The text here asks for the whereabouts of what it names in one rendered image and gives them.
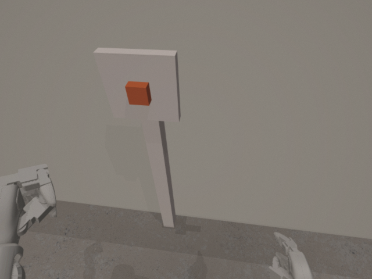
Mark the panel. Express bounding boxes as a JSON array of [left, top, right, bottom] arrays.
[[93, 48, 181, 227]]

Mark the button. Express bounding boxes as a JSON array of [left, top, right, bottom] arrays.
[[125, 81, 152, 106]]

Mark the left robot hand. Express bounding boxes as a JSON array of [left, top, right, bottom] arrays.
[[0, 164, 57, 244]]

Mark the robot left forearm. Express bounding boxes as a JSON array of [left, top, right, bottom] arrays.
[[0, 243, 26, 279]]

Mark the right robot hand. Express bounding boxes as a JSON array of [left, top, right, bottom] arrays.
[[269, 232, 314, 279]]

